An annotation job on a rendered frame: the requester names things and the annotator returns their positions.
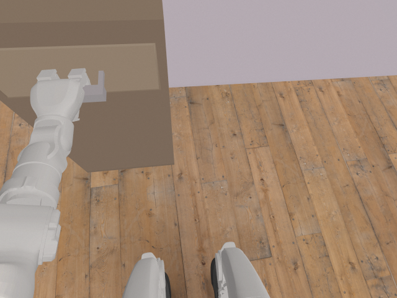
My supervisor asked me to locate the right robot shin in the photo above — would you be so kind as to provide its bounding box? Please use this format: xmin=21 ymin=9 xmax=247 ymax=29
xmin=217 ymin=242 xmax=236 ymax=298

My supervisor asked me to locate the drawer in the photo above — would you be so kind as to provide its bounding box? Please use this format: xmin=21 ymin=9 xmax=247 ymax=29
xmin=0 ymin=43 xmax=159 ymax=97

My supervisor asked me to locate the handle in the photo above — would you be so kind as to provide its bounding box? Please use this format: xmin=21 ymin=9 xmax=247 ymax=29
xmin=83 ymin=71 xmax=107 ymax=102

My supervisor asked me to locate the robot left forearm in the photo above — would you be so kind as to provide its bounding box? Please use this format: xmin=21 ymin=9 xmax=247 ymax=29
xmin=0 ymin=115 xmax=74 ymax=209

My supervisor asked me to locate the left robot upper arm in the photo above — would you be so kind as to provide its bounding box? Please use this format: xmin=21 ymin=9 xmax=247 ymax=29
xmin=0 ymin=204 xmax=61 ymax=298

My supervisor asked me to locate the robot left thigh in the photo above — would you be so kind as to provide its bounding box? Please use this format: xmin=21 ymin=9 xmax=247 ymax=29
xmin=122 ymin=257 xmax=166 ymax=298

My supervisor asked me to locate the robot left hand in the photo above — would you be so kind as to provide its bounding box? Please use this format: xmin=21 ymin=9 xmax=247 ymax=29
xmin=30 ymin=68 xmax=91 ymax=122

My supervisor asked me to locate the cabinet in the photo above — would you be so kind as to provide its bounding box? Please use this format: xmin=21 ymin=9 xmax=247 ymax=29
xmin=0 ymin=0 xmax=174 ymax=173

